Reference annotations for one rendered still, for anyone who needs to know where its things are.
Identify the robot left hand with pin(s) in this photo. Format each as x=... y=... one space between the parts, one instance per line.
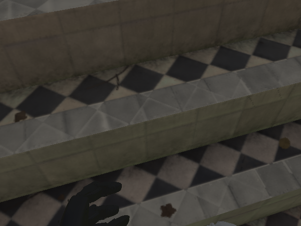
x=79 y=213

